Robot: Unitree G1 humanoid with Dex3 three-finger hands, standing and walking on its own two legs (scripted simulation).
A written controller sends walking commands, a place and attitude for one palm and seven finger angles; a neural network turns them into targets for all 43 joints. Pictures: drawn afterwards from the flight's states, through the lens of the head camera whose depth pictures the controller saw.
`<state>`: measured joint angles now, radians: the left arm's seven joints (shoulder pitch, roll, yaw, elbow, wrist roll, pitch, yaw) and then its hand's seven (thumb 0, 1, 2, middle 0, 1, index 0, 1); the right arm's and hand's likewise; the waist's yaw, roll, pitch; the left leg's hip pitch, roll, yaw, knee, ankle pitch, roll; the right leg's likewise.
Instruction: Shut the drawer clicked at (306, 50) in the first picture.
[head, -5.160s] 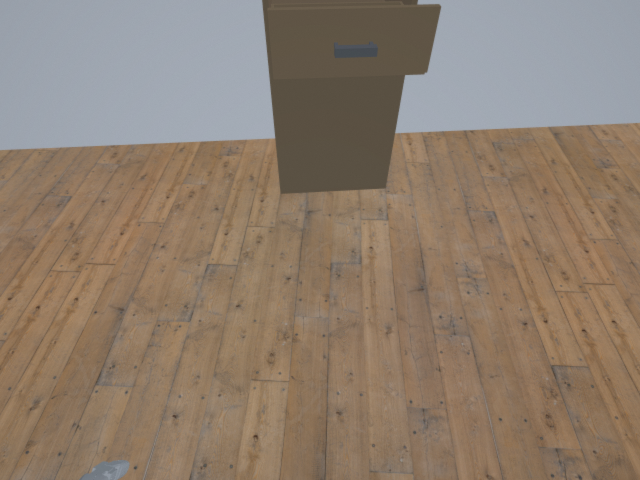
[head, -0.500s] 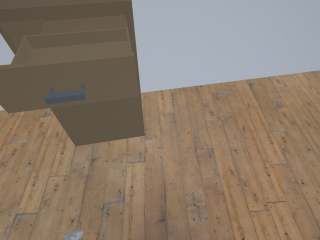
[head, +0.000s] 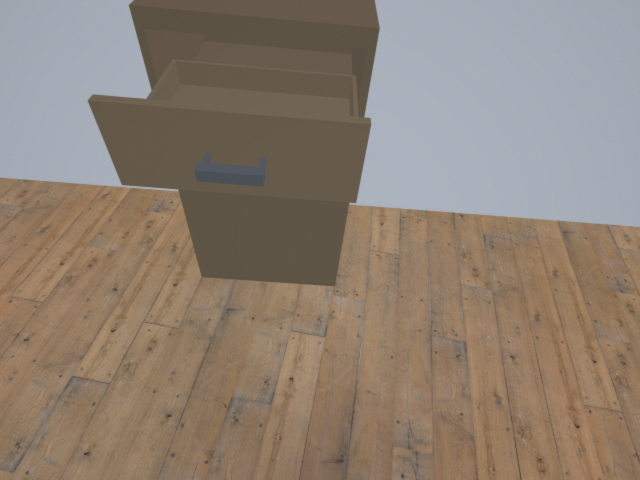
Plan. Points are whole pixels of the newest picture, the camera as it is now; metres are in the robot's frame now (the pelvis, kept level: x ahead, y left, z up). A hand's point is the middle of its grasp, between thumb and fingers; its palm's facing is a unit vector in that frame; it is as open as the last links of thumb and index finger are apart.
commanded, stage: take the last steps up to it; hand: left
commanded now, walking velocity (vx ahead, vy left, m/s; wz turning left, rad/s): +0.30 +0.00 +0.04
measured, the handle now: (233, 167) +0.59 +0.21 +0.04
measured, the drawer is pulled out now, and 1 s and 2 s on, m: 0.29 0.29 0.29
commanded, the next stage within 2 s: come to a stop and stand still in 0.80 s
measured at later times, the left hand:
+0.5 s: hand (233, 414) +0.24 +0.15 -0.17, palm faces +0.00 -0.98 -0.18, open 7.4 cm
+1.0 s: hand (213, 427) +0.22 +0.18 -0.18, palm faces +0.11 -0.98 -0.14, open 7.4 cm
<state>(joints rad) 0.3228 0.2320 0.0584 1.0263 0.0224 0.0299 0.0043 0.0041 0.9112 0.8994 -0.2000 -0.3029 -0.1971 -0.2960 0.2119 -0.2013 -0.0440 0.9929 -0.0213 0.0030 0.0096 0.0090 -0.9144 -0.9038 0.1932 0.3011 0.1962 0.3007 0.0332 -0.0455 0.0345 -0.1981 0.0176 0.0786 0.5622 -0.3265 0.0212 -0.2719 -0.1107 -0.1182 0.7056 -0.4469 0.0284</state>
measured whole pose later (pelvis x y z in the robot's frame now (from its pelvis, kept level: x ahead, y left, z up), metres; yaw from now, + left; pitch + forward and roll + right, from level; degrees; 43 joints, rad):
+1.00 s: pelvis +0.27 +0.01 +0.01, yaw +1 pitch -2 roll -1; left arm 0.35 0.17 0.03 1.14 0.01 0.00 0.02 0.00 0.92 0.90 -0.20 -0.30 -0.19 -0.30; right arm 0.16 -0.13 -0.02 1.03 -0.01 -0.06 -0.02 0.00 -0.93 -0.90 0.19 0.30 0.20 0.30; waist 0.04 -0.04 0.04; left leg -0.26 0.05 0.15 0.53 -0.23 0.05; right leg -0.27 -0.05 -0.08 0.83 -0.51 0.01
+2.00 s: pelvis +0.22 -0.09 +0.01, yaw +1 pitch -2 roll +0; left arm 0.30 0.13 0.02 1.14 0.01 0.01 0.02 0.00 0.92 0.90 -0.20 -0.30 -0.19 -0.30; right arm 0.33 -0.12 -0.01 1.16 -0.01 0.01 -0.03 0.01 -0.91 -0.90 0.19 0.30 0.20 0.30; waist 0.00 0.01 0.03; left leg -0.14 0.06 0.03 0.38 -0.22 -0.04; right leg -0.19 0.04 -0.08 0.39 -0.18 -0.07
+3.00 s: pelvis +0.28 -0.04 +0.00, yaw +1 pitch +0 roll +0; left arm 0.33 0.13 0.02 1.10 0.02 -0.02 0.02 0.00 0.91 0.90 -0.20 -0.30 -0.20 -0.30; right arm 0.32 -0.15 0.01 1.12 -0.02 -0.02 -0.02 0.01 -0.91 -0.90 0.19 0.30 0.20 0.30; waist 0.01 0.00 0.04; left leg -0.15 -0.02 0.06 0.55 -0.40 0.04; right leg -0.22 -0.04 -0.06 0.58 -0.35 0.00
